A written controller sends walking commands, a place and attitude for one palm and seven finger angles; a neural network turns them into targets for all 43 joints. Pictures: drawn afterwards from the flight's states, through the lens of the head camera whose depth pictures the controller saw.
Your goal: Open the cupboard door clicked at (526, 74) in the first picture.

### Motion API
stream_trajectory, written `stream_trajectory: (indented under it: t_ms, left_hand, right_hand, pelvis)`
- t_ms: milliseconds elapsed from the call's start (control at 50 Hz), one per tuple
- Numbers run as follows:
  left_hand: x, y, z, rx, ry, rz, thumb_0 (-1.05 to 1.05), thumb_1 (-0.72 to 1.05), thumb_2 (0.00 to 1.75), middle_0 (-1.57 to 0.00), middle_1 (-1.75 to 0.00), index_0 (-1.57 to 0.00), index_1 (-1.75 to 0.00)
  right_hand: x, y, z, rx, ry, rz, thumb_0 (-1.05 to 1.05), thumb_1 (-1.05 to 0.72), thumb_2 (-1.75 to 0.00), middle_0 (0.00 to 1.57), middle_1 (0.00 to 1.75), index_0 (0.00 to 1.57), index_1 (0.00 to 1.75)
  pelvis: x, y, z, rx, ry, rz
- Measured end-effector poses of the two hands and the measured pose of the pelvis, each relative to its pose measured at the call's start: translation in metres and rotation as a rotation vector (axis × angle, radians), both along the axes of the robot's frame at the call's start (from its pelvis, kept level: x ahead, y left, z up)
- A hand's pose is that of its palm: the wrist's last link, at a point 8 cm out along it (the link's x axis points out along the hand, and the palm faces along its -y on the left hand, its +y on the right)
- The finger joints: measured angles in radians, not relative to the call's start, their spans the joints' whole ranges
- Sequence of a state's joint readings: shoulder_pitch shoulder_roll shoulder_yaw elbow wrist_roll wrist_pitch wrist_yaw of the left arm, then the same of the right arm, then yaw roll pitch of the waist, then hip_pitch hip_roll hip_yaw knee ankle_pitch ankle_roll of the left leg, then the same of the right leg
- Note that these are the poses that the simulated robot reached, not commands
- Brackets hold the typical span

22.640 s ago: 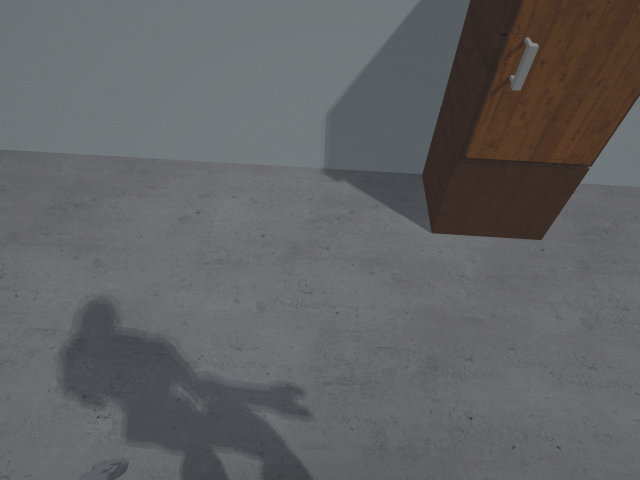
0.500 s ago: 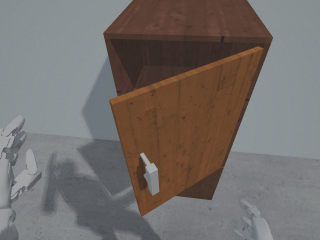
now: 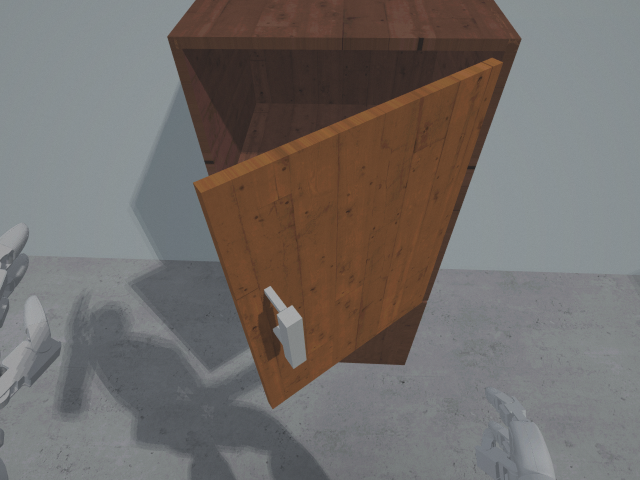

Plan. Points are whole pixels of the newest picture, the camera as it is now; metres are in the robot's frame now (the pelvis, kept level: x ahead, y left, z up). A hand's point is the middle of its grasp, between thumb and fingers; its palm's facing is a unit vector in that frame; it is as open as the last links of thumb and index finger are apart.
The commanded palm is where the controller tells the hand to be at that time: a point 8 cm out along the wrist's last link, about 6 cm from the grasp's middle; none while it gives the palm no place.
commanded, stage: step back with the hand held close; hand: left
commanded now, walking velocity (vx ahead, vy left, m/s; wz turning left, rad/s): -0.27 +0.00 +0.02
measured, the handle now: (284, 327) +0.31 +0.08 +0.00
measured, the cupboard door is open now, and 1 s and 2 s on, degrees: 39 39 39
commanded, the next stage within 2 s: stop stepping back and stand still in 1.02 s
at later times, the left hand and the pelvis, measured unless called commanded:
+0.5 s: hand out of the picture +0.12 +0.27 +0.16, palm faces +0.50 -0.74 -0.45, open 7.5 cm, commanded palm +0.06 +0.31 +0.17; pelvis -0.08 +0.00 -0.02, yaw +1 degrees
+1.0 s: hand out of the picture +0.02 +0.27 +0.17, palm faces +0.52 -0.71 -0.48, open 7.5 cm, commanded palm -0.07 +0.31 +0.17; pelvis -0.17 -0.01 -0.03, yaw +8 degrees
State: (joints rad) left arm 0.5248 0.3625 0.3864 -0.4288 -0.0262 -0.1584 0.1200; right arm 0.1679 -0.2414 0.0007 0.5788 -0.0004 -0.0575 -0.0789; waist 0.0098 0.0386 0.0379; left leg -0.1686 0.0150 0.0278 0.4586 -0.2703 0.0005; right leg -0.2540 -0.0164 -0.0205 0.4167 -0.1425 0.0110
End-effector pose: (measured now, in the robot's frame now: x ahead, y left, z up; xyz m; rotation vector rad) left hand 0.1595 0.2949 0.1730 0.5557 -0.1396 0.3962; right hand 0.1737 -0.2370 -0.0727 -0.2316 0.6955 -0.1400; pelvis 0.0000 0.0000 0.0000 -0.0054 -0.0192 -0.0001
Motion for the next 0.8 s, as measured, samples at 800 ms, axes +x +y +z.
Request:
stream_trajectory:
  t_ms: [800]
  left_hand:
    - [-0.143,0.009,0.005,0.157,-0.187,0.069,0.01,0.88,0.9,-0.21,-0.3,-0.21,-0.3]
  right_hand:
    - [-0.122,-0.002,-0.033,-0.029,0.026,0.04,0.02,-0.9,-0.9,0.2,0.3,0.2,0.3]
  pelvis:
    - [-0.116,-0.007,-0.035,0.017,-0.03,0.083]
